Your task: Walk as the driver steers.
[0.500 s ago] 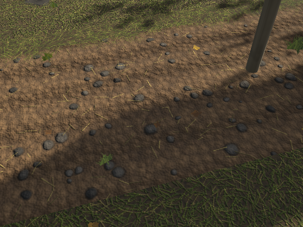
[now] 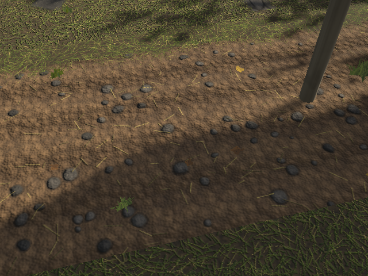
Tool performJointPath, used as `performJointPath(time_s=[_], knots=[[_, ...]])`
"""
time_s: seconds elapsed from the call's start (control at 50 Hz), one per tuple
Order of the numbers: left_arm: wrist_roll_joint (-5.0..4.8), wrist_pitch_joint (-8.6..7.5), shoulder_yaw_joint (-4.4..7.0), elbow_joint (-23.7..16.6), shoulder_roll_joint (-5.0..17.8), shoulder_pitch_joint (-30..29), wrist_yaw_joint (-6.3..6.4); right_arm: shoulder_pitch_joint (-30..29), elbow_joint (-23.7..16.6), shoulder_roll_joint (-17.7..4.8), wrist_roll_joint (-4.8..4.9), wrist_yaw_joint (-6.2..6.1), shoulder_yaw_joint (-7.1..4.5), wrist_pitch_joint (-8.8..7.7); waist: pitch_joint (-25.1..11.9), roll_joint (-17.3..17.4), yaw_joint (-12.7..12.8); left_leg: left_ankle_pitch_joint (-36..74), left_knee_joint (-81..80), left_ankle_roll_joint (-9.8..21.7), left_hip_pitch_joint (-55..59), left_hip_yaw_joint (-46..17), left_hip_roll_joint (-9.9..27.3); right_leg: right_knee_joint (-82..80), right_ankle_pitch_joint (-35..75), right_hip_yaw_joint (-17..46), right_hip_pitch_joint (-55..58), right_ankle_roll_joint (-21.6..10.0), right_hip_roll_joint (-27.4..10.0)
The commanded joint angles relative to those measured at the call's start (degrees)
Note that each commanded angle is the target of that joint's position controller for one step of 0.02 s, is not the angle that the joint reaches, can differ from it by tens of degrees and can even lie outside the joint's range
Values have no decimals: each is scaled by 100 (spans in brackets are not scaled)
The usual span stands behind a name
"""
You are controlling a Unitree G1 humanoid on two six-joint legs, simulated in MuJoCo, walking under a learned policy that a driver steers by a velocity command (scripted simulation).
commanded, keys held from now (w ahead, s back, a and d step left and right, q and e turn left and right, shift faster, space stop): no key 0.50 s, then w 0.40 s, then no key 0.10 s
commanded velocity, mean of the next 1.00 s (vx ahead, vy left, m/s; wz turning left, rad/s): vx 0.14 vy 0.00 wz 0.00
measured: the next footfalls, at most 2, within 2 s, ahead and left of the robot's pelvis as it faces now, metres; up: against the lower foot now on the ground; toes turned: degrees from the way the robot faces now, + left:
right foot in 1.18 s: +0.39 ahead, -0.07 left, +0.00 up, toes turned +0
left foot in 1.56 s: +0.33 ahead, +0.13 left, +0.00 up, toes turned +3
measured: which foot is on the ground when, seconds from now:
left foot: down 0.00-1.00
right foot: down 0.00-0.76, up 0.78-1.00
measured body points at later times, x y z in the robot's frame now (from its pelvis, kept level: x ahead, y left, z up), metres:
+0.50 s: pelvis +0.00 +0.00 +0.00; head +0.01 +0.00 +0.45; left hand +0.03 +0.25 -0.15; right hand +0.06 -0.25 -0.15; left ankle +0.04 +0.13 -0.73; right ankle -0.03 -0.11 -0.73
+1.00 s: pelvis +0.13 +0.04 +0.01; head +0.14 +0.06 +0.46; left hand +0.27 +0.30 -0.11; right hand +0.06 -0.19 -0.13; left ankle +0.05 +0.13 -0.73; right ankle +0.22 -0.11 -0.67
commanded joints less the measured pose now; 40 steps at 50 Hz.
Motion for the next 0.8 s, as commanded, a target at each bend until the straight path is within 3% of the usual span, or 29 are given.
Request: performJointPath(time_s=[0.02, 0.5, 0.52, 0.54, 0.58, 0.62, 0.64, 0.68, 0.72, 0.74, 0.76, 0.78, 0.8], knots=[[-5, -62, 119, -135, 556, 132, 33, -41, -122, -631, 8, -38, -124, -23, -257, -30, -2, 1111, -247, 212, 711, -188, 168, -613, 1282, 245, -526, -146, -295], [-10, -84, -4, 794, 422, 501, 102, 51, 484, -479, 22, -92, -97, 54, 12, -1, 20, 711, -462, 216, 685, -143, 72, -873, 746, 84, -569, -68, -224], [-19, -76, -8, 881, 396, 638, 106, 161, 552, -418, 25, -93, -82, 60, -105, -43, 33, 71, -429, 223, 714, -43, -21, -947, 95, 59, -524, -103, -192], [-56, -58, 31, 903, 507, 682, 119, 199, 577, -454, 60, -98, -101, 67, 6, -137, 53, -900, -249, 249, 542, 114, -181, -1003, -867, 121, -618, -218, -187], [-117, -74, 112, 824, 762, 732, 142, 27, 474, -501, 79, -91, -122, 1, 463, -394, 175, -2106, 184, 321, -255, 236, -309, -1359, -2518, 710, -815, -568, -564], [-188, -196, 230, 858, 1082, 940, 128, -225, 302, -268, 119, 3, -77, -196, 758, -1020, 286, -1261, 1231, 327, -939, 410, -293, -2041, -3013, 2005, -567, -1082, -1522], [-195, -252, 250, 845, 1083, 894, 120, -268, 255, -271, 136, 60, -79, -286, 897, -1058, 276, -1129, 1565, 411, -1172, 212, -62, -2177, -2799, 2378, -557, -1266, -1843], [-200, -342, 216, 759, 917, 648, 70, -148, 214, -255, 216, 149, -76, -429, 964, -925, 89, -1430, 1215, 593, -1186, 114, 116, -1994, -2037, 2176, -413, -1190, -1833], [-250, -330, 202, 662, 874, 291, 20, 633, 531, -291, 213, 186, -144, -511, 656, -674, -316, -658, -114, 599, 476, 490, -212, -1392, -1221, 1235, -961, -807, -1212], [-233, -348, 193, 593, 859, 189, 7, 1198, 751, -424, 160, 184, -222, -505, 394, -440, -491, -284, -231, 546, 1357, 315, -244, -749, -405, 829, -1347, -653, -891], [-165, -397, 105, 471, 570, 10, -21, 2040, 896, -815, 126, 164, -339, -514, 15, 680, -782, -637, -932, 847, 2238, -1203, 737, 1227, 258, 30, -2034, -305, -308], [-204, -498, 51, 249, 265, 61, 3, 2680, 963, -1379, 114, 235, -423, -560, -375, 2047, -817, -1314, -1970, 1715, 2945, -3818, 1968, 2875, -1042, -169, -3241, -97, 316], [-311, -569, 119, 241, 546, -37, -11, 2209, 870, -912, 49, 249, -245, -644, -51, 1143, -529, -1765, -2035, 1829, 2604, -4122, 2199, 3909, -1134, 412, -3706, -210, -60]])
